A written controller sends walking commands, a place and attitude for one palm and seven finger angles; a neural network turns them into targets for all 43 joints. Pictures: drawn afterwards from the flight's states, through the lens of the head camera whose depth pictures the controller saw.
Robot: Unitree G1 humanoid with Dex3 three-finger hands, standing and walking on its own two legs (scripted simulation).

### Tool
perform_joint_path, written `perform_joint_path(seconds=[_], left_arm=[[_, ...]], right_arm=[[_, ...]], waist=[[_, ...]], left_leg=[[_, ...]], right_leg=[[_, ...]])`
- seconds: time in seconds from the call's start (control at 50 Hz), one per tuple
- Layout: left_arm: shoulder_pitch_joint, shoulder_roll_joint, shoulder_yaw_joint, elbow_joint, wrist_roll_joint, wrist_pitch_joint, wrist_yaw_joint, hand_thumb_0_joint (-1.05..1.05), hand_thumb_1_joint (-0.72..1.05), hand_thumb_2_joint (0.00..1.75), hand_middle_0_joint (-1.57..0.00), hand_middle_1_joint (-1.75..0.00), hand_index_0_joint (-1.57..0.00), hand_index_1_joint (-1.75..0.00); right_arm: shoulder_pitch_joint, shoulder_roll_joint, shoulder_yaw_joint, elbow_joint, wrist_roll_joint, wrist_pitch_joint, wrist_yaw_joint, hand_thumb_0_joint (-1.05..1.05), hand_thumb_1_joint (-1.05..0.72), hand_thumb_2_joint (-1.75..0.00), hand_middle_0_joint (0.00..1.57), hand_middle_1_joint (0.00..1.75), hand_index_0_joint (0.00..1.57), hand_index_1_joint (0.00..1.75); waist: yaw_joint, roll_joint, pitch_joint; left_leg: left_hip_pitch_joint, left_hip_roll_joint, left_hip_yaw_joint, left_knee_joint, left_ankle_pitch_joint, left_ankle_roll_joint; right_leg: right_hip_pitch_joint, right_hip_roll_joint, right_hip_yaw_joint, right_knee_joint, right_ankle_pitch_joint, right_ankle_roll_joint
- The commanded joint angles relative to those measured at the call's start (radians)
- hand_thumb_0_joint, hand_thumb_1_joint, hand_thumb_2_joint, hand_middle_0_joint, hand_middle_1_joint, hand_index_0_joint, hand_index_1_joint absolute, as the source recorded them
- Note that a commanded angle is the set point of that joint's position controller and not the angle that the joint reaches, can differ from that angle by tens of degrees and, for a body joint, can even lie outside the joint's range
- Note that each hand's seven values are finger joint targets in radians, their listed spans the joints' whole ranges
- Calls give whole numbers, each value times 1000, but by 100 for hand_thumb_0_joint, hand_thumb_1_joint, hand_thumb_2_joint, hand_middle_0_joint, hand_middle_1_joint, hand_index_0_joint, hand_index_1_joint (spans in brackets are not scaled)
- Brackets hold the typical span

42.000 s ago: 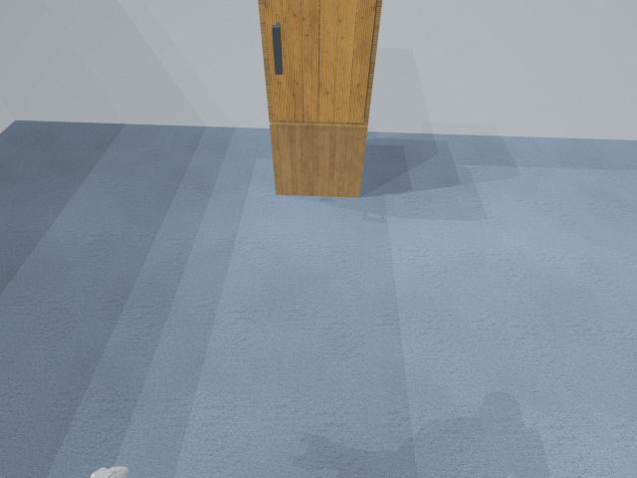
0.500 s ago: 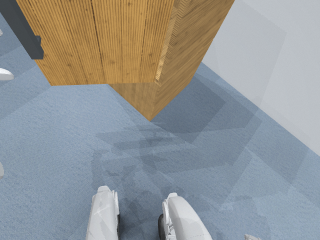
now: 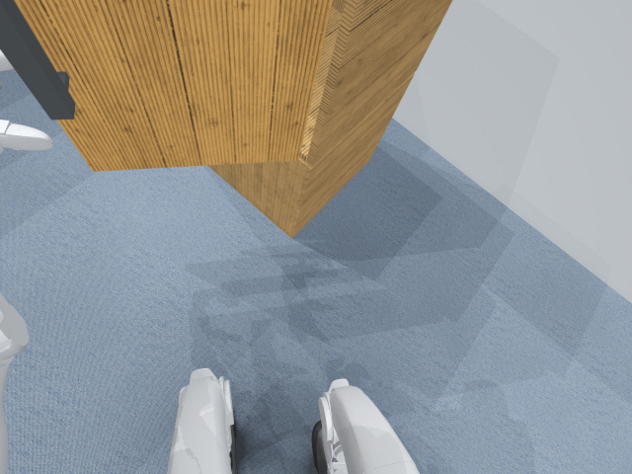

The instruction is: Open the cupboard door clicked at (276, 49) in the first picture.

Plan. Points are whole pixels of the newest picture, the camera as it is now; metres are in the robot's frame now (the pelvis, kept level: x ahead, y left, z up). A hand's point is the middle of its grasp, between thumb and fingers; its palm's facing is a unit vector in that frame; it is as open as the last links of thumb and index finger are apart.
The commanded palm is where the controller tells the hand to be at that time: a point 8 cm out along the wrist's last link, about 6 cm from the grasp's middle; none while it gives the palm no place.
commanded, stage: slide the fingers in behind the handle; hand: left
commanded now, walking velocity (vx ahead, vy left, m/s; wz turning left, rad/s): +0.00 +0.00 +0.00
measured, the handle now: (31, 45) +0.58 +0.28 +0.08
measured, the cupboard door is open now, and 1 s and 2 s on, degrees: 50 50 51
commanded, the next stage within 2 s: close the thumb around the handle in 1.14 s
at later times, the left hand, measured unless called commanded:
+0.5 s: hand (31, 88) +0.52 +0.27 +0.08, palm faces +0.10 -0.99 -0.01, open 14.0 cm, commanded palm +0.51 +0.30 +0.08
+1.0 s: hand (48, 86) +0.52 +0.26 +0.09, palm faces +0.12 -0.99 -0.01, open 14.1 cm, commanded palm +0.50 +0.28 +0.08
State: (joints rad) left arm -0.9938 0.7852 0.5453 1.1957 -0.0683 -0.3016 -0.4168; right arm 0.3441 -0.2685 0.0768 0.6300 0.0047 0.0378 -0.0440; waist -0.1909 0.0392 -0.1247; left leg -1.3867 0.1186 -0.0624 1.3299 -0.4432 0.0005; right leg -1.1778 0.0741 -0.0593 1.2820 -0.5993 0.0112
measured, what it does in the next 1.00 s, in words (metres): stands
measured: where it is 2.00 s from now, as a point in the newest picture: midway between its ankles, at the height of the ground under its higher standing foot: (278, 472)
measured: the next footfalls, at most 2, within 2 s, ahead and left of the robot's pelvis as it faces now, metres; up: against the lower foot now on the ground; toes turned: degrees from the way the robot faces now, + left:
none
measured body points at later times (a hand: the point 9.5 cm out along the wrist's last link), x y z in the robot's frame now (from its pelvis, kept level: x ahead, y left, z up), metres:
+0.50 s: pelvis +0.01 +0.00 +0.01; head +0.16 +0.04 +0.43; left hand +0.51 +0.32 +0.09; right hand +0.04 -0.27 -0.10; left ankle +0.08 +0.12 -0.60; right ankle +0.00 -0.14 -0.60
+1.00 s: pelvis +0.01 +0.00 +0.01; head +0.16 +0.03 +0.43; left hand +0.51 +0.31 +0.09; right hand +0.03 -0.27 -0.10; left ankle +0.08 +0.12 -0.60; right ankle +0.00 -0.14 -0.60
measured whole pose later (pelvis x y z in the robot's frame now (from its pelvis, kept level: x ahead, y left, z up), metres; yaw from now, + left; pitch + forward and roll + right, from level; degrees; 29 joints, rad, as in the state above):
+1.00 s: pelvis +0.01 +0.00 +0.01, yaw +1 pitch +27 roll -6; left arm -0.92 0.63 0.48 1.16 -0.09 -0.37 -0.30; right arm 0.35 -0.26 0.04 0.66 -0.01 0.05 -0.02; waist -0.18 0.04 -0.14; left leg -1.31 0.11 -0.05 1.28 -0.45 -0.01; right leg -1.11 0.07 -0.05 1.25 -0.61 0.00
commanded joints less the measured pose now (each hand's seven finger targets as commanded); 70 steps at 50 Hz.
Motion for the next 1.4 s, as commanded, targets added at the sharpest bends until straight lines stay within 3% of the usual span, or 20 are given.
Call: perform_joint_path(seconds=[0.0, 0.06, 0.14, 0.26, 0.3, 0.36, 0.4, 0.46, 0.54, 0.58, 0.66, 0.72, 0.84, 0.98, 1.14, 1.2, 1.22, 1.26, 1.32, 1.38], left_arm=[[-355, 277, 17, -227, -28, -75, 11, 0, -50, 30, -30, -120, -30, -120], [-369, 238, -12, -203, -34, -67, 19, 0, -50, 30, -30, -120, -30, -120], [-368, 234, 1, -241, -37, -90, 34, 0, -50, 30, -30, -120, -30, -120], [-372, 193, -31, -220, -31, -96, 50, 0, -50, 30, -30, -120, -30, -120], [-373, 229, 4, -254, -33, -113, 57, 0, -50, 30, -30, -120, -30, -120], [-355, 158, -39, -236, -39, -106, 59, 0, -50, 30, -30, -120, -30, -120], [-373, 185, -23, -227, -39, -107, 63, 0, -50, 30, -30, -120, -30, -120], [-383, 148, -54, -226, -34, -101, 72, 0, -50, 30, -30, -120, -30, -120], [-380, 170, -25, -247, -34, -117, 87, 0, -50, 30, -30, -120, -30, -120], [-374, 138, -41, -274, -36, -126, 90, 0, -50, 30, -30, -120, -30, -120], [-351, 116, -48, -238, -32, -111, 106, 0, -50, 30, -30, -120, -30, -120], [-355, 90, -64, -260, -29, -120, 118, 0, -50, 30, -30, -120, -30, -120], [-356, 115, -48, -253, -32, -136, 118, 0, -50, 30, -30, -120, -30, -120], [-320, 111, -38, -280, -41, -153, 105, 0, -50, 30, -30, -120, -30, -120], [-333, 108, -51, -218, -37, -138, 106, 0, -50, 30, -30, -120, -30, -120], [-327, 109, -39, -277, -39, -153, 105, 0, -50, 30, -30, -120, -30, -120], [-310, 112, -34, -259, -40, -149, 104, 0, -50, 30, -30, -120, -30, -120], [-313, 77, -58, -253, -44, -142, 103, 0, -39, 35, -31, -121, -31, -121], [-345, 108, -48, -240, -39, -138, 110, 0, -22, 42, -32, -123, -32, -123], [-329, 76, -62, -271, -40, -147, 109, 0, -5, 49, -33, -125, -33, -125]], right_arm=[[185, -209, -86, -31, -6, -7, -11, 0, -90, -90, 20, 30, 20, 30], [180, -206, -85, -30, -2, -6, -10, 0, -90, -90, 20, 30, 20, 30], [186, -204, -92, -23, -8, -8, -8, 0, -90, -90, 20, 30, 20, 30], [179, -196, -91, -21, -6, -6, -4, 0, -90, -90, 20, 30, 20, 30], [184, -201, -96, -18, -9, -6, -4, 0, -90, -90, 20, 30, 20, 30], [179, -193, -97, -17, -9, -5, 0, 0, -90, -90, 20, 30, 20, 30], [182, -199, -95, -13, -8, -4, -3, 0, -90, -90, 20, 30, 20, 30], [179, -192, -95, -17, -8, -4, -1, 0, -90, -90, 20, 30, 20, 30], [185, -193, -98, -12, -14, -6, 0, 0, -90, -90, 20, 30, 20, 30], [190, -187, -100, -12, -17, -7, 5, 0, -90, -90, 20, 30, 20, 30], [186, -187, -103, -14, -14, 1, 9, 0, -90, -90, 20, 30, 20, 30], [184, -182, -104, -13, -17, -1, 12, 0, -90, -90, 20, 30, 20, 30], [186, -185, -104, -6, -16, 1, 12, 0, -90, -90, 20, 30, 20, 30], [187, -182, -108, -10, -16, 0, 13, 0, -90, -90, 20, 30, 20, 30], [178, -185, -103, -11, -12, 3, 10, 0, -90, -90, 20, 30, 20, 30], [182, -185, -110, -10, -18, 3, 12, 0, -90, -90, 20, 30, 20, 30], [182, -186, -110, -11, -17, 5, 12, 0, -90, -90, 20, 30, 20, 30], [179, -183, -110, -11, -15, 6, 14, 0, -90, -90, 20, 30, 20, 30], [180, -190, -106, -8, -15, 8, 9, 0, -90, -90, 20, 30, 20, 30], [183, -184, -110, -13, -18, 4, 13, 0, -90, -90, 20, 30, 20, 30]], waist=[[25, 251, -557], [3, 207, -500], [14, 214, -546], [5, 212, -507], [22, 232, -557], [8, 213, -526], [2, 195, -522], [-2, 195, -509], [11, 202, -561], [18, 235, -571], [9, 173, -526], [13, 198, -539], [7, 165, -520], [29, 199, -562], [8, 166, -500], [28, 225, -576], [26, 197, -558], [18, 183, -530], [7, 168, -514], [18, 204, -556]], left_leg=[[741, -27, -52, -128, 299, 27], [690, -30, -38, -129, 252, 35], [726, -31, -41, -129, 292, 31], [694, -36, -28, -127, 274, 33], [728, -34, -33, -127, 308, 29], [724, -36, -29, -127, 306, 31], [707, -35, -30, -128, 300, 34], [688, -40, -22, -126, 275, 35], [712, -38, -25, -121, 312, 34], [749, -40, -30, -126, 351, 29], [701, -41, -23, -132, 303, 32], [710, -44, -20, -133, 309, 31], [689, -44, -15, -134, 300, 35], [733, -48, -16, -138, 348, 30], [677, -48, -10, -134, 297, 35], [760, -45, -22, -136, 364, 26], [751, -43, -23, -136, 357, 26], [738, -45, -21, -141, 336, 28], [715, -43, -25, -143, 312, 30], [764, -45, -29, -144, 350, 27]], right_leg=[[-29, 9, -5, -188, 253, -39], [-16, 9, 3, -207, 241, -31], [1, 7, 2, -201, 265, -34], [8, 7, 8, -207, 264, -33], [22, 6, 8, -198, 283, -36], [14, 6, 6, -208, 288, -33], [21, 5, 9, -206, 288, -32], [26, 5, 14, -214, 279, -30], [44, 4, 14, -203, 302, -33], [39, 5, 10, -195, 324, -38], [53, 5, 10, -210, 303, -31], [55, 4, 12, -209, 310, -32], [77, 6, 19, -218, 318, -30], [91, 6, 17, -206, 352, -37], [75, 4, 21, -219, 318, -30], [64, 3, 14, -204, 346, -36], [64, 4, 13, -207, 342, -36], [62, 5, 11, -216, 330, -33], [57, 3, 13, -216, 313, -31], [53, 4, 10, -209, 329, -37]])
